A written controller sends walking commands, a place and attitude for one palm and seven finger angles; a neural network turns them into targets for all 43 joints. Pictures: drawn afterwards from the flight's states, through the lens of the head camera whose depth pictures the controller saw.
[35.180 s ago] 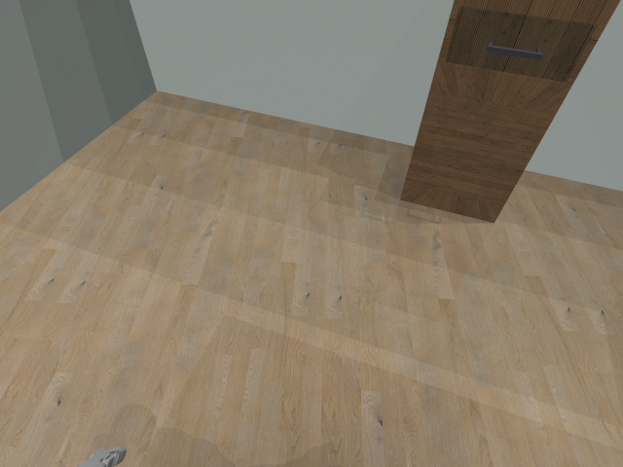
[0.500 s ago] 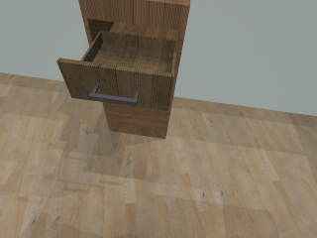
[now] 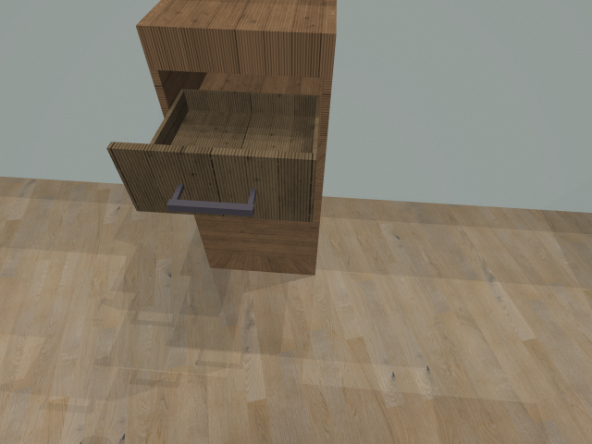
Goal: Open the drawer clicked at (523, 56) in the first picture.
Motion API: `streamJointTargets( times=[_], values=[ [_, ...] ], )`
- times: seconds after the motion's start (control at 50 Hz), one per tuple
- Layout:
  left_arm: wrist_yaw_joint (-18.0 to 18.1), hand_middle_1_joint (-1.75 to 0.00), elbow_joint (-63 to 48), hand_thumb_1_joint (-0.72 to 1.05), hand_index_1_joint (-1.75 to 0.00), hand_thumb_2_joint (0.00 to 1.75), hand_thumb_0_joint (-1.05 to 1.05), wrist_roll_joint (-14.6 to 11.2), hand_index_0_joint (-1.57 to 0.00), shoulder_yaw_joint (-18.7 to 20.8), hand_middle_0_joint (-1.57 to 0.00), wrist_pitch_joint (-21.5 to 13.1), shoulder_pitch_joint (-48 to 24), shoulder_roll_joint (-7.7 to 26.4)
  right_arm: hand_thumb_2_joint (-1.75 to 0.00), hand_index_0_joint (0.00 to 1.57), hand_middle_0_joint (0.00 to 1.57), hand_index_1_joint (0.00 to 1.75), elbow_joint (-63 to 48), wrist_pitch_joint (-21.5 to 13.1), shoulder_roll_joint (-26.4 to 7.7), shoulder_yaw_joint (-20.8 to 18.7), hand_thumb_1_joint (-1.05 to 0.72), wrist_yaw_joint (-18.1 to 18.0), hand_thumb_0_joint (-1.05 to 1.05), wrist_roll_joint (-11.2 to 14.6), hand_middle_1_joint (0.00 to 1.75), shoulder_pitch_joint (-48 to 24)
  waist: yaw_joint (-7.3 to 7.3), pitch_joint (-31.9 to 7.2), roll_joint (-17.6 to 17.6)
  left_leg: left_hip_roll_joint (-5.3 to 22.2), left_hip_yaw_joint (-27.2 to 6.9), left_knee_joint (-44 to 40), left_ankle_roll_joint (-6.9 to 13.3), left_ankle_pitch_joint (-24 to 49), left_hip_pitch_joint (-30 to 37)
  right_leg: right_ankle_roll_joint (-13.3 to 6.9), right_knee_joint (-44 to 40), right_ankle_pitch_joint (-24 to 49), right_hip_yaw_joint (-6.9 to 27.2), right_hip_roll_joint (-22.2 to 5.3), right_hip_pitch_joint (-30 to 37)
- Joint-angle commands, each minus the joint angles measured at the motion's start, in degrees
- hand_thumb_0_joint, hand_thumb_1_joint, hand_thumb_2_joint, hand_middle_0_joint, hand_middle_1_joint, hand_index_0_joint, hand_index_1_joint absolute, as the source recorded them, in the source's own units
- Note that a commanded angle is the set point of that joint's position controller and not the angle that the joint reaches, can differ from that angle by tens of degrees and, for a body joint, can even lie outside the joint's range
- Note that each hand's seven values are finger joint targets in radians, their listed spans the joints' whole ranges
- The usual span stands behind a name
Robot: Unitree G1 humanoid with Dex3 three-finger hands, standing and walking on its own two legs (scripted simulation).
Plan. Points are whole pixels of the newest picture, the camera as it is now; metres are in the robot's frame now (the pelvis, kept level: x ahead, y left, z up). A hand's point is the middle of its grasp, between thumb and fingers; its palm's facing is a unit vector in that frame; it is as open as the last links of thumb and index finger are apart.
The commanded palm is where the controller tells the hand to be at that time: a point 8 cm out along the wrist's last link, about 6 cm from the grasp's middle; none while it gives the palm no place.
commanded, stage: let the arm hang, fingers relaxed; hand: left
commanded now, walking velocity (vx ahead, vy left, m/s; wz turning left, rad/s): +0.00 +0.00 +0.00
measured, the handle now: (213, 199) +0.54 +0.19 -0.02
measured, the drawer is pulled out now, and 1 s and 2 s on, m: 0.30 0.30 0.30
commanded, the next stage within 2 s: look to check the result in 0.22 s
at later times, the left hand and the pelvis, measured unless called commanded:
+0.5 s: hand out of the picture +0.00 +0.16 -0.17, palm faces +0.04 -0.98 -0.18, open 7.4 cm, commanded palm none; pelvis +0.02 +0.00 +0.00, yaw +0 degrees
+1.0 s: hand out of the picture +0.03 +0.16 -0.17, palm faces +0.03 -0.98 -0.18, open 7.4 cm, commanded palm none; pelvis +0.04 +0.00 +0.00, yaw +0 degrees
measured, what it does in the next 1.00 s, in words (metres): stands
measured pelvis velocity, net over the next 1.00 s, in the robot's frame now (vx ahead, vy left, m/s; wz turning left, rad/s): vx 0.04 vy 0.00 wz -0.01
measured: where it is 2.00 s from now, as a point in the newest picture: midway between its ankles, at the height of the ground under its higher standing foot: outside the picture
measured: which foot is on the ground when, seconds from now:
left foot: down 0.00-1.00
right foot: down 0.00-1.00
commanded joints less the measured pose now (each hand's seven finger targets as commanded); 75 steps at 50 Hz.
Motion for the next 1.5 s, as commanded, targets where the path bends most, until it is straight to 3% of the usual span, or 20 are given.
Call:
streamJointTargets(
  times=[0.0, 0.26, 0.78, 0.96, 1.0, 1.12, 1.2, 1.48],
  values=[
    [0.38, -0.30, -0.93, 0.90, -0.30, 0.90, 0.00, -0.04, -0.20, 1.21, -0.20, -0.85, 5.11, 5.94, -0.90, 0.20, 0.20, 0.30, -0.15, -0.35, -4.46, -1.37, -0.90, -0.41, 0.00, 0.31, 0.30, 5.34, 0.15, 5.13, 0.49, 5.07, -6.93, -6.44, 1.17, -4.07, -3.31, -0.94, -5.86, -5.00, 7.50, -5.06, -2.28],
    [0.50, -0.30, -0.45, 0.90, -0.30, 0.90, 0.00, -0.23, -0.20, 1.17, -0.20, -1.25, 4.62, 5.27, -0.90, 0.20, 0.20, 0.30, 0.56, -0.74, -4.17, -1.38, -0.90, -0.70, 0.00, 0.44, 0.30, 4.86, -0.15, 2.96, 0.05, 5.25, -6.40, -5.54, 1.01, 2.89, -0.36, -0.92, -5.32, 1.63, 7.43, -5.62, 0.33],
    [0.60, -0.30, 0.05, 0.90, -0.30, 0.90, 0.00, -0.34, -0.20, 1.01, -0.20, -1.53, 3.95, 5.77, -0.90, 0.20, 0.20, 0.30, 1.41, -0.88, -5.24, -1.28, -0.90, -0.91, 0.00, 0.49, 0.30, 2.88, -0.23, 3.33, 0.38, 5.49, -5.88, -5.94, 0.56, 7.06, 2.38, -0.61, -5.65, 7.26, 7.13, -5.95, 2.06],
    [0.67, -0.30, -0.11, 0.90, -0.30, 0.90, 0.00, -0.35, -0.20, 1.19, -0.20, -1.59, 3.59, 6.10, -0.90, 0.20, 0.20, 0.30, 1.51, -1.04, -5.59, -1.34, -0.90, -1.04, 0.00, 0.58, 0.30, 2.80, -0.28, 1.75, 0.31, 5.70, -5.72, -5.93, 0.53, 9.49, 3.51, -0.59, -5.31, 9.84, 6.95, -6.02, 3.59],
    [0.71, -0.30, -0.08, 0.90, -0.30, 0.90, 0.00, -0.32, -0.20, 1.23, -0.20, -1.68, 3.92, 6.07, -0.90, 0.20, 0.20, 0.30, 1.37, -1.11, -5.80, -1.44, -0.90, -1.09, 0.00, 0.59, 0.30, 2.52, -0.14, 1.38, -1.05, 5.85, -5.90, -5.84, 0.62, 10.73, 4.46, -0.62, -5.05, 10.78, 6.86, -5.87, 3.37],
    [0.74, -0.30, 0.00, 0.90, -0.30, 0.90, 0.00, -0.34, -0.20, 1.20, -0.20, -1.54, 3.29, 6.15, -0.90, 0.20, 0.20, 0.30, 1.59, -1.12, -5.82, -1.35, -0.90, -1.19, 0.00, 0.48, 0.30, 2.68, -0.33, 1.84, 0.82, 5.97, -5.55, -5.96, 0.56, 11.67, 4.48, -0.66, -5.02, 11.07, 6.77, -5.93, 3.66],
    [0.71, -0.30, -0.11, 0.90, -0.30, 0.90, 0.00, -0.29, -0.20, 1.26, -0.20, -1.58, 3.34, 6.29, -0.90, 0.20, 0.20, 0.30, 1.40, -1.07, -6.13, -1.41, -0.90, -1.15, 0.00, 0.59, 0.30, 2.38, -0.22, 2.52, -0.77, 6.01, -5.80, -6.42, 0.55, 10.53, 4.48, -0.58, -5.35, 9.85, 7.11, -5.66, 2.93],
    [0.60, -0.30, -0.14, 0.90, -0.30, 0.90, 0.00, -0.37, -0.20, 1.31, -0.20, -1.63, 2.17, 6.93, -0.90, 0.20, 0.20, 0.30, 1.51, -1.10, -6.77, -1.45, -0.90, -1.11, 0.00, 0.47, 0.30, 1.84, -0.38, 1.93, 0.24, 5.96, -5.60, -6.61, 0.34, 10.27, 4.48, -0.64, -5.57, 10.50, 7.20, -6.06, 3.79]
  ],
)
